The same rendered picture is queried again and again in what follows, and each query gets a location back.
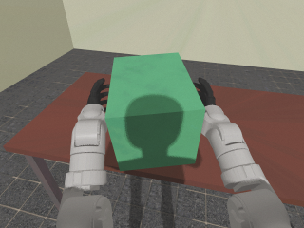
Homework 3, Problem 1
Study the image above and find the table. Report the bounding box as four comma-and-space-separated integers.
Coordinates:
3, 72, 304, 211

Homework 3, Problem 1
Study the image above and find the left robot upper arm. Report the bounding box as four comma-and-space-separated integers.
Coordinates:
57, 195, 113, 228

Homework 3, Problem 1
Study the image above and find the right robot forearm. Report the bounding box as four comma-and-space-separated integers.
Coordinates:
200, 104, 291, 225

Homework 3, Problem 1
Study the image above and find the robot left hand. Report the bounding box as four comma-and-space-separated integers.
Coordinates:
87, 78, 110, 112

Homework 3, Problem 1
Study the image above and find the carton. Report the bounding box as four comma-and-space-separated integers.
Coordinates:
104, 52, 206, 172

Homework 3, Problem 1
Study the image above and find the right robot upper arm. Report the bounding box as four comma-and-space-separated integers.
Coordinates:
227, 189, 292, 228

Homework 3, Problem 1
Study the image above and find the left robot forearm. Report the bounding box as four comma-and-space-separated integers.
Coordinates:
56, 104, 107, 228

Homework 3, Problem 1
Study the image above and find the robot right hand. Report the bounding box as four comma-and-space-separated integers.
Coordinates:
193, 77, 216, 107

